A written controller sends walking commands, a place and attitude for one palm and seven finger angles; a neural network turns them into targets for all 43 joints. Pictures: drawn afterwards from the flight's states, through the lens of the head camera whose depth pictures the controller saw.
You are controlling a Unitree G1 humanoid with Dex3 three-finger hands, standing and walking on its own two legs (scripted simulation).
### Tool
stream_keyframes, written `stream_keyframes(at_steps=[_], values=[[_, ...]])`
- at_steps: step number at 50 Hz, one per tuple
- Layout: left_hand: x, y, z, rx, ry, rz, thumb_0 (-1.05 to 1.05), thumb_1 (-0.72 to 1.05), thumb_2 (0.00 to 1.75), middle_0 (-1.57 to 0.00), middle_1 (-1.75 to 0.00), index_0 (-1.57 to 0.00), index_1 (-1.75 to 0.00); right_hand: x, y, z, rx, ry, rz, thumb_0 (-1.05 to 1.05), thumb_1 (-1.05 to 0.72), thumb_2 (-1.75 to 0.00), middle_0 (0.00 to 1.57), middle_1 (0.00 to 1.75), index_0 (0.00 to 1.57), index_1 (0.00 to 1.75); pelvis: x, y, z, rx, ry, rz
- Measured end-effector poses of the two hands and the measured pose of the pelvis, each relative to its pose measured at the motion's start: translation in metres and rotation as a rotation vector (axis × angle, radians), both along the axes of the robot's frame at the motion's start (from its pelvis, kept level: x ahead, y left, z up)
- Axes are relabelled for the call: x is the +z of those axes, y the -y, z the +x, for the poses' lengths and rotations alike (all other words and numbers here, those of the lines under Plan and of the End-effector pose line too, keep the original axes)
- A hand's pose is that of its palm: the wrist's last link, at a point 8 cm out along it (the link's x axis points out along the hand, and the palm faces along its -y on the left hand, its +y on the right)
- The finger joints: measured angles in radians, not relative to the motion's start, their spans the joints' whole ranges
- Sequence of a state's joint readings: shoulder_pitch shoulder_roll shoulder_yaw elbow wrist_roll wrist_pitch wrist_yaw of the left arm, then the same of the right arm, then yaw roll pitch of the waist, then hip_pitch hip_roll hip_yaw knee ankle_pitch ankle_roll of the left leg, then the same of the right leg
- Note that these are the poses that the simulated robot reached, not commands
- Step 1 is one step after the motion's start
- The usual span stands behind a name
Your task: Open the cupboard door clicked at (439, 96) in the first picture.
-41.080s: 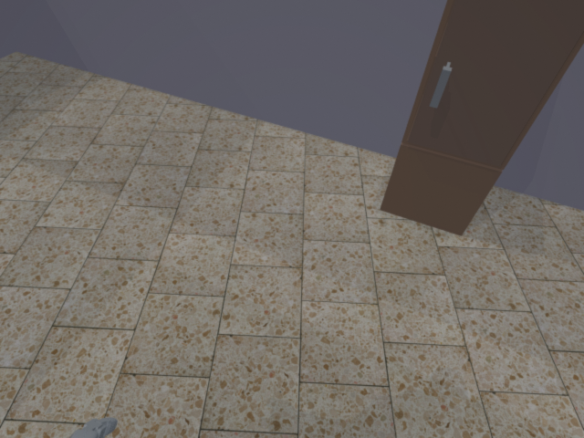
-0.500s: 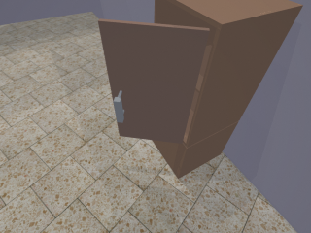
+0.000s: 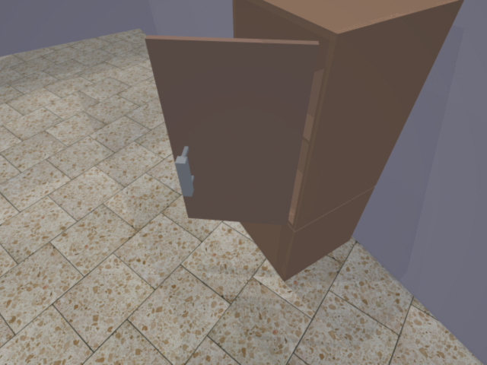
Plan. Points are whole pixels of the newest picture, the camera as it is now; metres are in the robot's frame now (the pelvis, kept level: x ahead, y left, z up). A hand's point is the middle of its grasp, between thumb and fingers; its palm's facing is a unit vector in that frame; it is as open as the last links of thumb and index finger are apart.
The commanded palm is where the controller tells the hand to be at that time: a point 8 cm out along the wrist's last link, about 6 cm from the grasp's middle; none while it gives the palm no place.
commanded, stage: look again from close up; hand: left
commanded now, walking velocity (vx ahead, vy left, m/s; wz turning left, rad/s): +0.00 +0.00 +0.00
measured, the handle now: (186, 171) +0.60 +0.18 -0.08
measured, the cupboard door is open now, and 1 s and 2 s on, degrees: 53 53 53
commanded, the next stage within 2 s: come to a stop and stand still in 0.26 s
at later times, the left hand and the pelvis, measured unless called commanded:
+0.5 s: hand out of the picture +0.04 +0.18 -0.17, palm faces -0.01 -0.98 -0.20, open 7.3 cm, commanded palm none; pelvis +0.02 +0.00 +0.01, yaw -1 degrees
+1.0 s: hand out of the picture +0.02 +0.17 -0.17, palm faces -0.01 -0.98 -0.20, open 7.3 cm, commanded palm none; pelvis +0.01 +0.00 +0.01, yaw +0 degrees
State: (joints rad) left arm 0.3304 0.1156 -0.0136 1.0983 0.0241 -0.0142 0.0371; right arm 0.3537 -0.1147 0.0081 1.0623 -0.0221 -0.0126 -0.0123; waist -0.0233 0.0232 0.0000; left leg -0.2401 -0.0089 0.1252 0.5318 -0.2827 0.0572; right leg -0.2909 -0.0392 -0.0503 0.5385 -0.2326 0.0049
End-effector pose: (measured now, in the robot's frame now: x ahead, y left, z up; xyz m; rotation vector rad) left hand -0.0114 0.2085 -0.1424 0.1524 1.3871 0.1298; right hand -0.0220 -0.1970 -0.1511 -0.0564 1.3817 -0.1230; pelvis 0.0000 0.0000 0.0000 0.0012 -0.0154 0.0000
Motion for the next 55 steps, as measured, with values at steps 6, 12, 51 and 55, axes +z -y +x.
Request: stream_keyframes(at_steps=[6, 12, 51, 55], values=[[0.009, -0.018, 0.024, -0.001, 0.065, 0.038, 0.01, 0.92, 0.9, -0.2, -0.3, -0.2, -0.3, 0.002, 0.008, 0.019, 0.025, 0.027, -0.022, 0.02, -0.92, -0.9, 0.2, 0.3, 0.2, 0.3, 0.003, -0.004, 0.007, -0.004, 0.002, 0.006], [0.011, -0.021, 0.038, -0.015, 0.07, 0.038, 0.0, 0.92, 0.9, -0.2, -0.3, -0.2, -0.3, 0.007, 0.018, 0.035, 0.033, 0.048, -0.051, 0.01, -0.92, -0.9, 0.2, 0.3, 0.2, 0.3, 0.005, -0.005, 0.012, -0.01, 0.002, 0.008], [0.007, -0.01, 0.026, -0.016, 0.053, 0.017, 0.0, 0.92, 0.9, -0.2, -0.3, -0.2, -0.3, 0.013, 0.031, 0.04, 0.043, 0.068, -0.069, 0.01, -0.91, -0.9, 0.2, 0.3, 0.2, 0.3, 0.006, 0.004, 0.007, 0.002, 0.014, 0.006], [0.006, -0.007, 0.021, -0.011, 0.044, 0.009, 0.0, 0.91, 0.9, -0.2, -0.3, -0.2, -0.3, 0.013, 0.031, 0.03, 0.041, 0.04, -0.068, 0.01, -0.91, -0.9, 0.2, 0.3, 0.2, 0.3, 0.007, 0.005, 0.006, 0.003, 0.016, 0.005]])
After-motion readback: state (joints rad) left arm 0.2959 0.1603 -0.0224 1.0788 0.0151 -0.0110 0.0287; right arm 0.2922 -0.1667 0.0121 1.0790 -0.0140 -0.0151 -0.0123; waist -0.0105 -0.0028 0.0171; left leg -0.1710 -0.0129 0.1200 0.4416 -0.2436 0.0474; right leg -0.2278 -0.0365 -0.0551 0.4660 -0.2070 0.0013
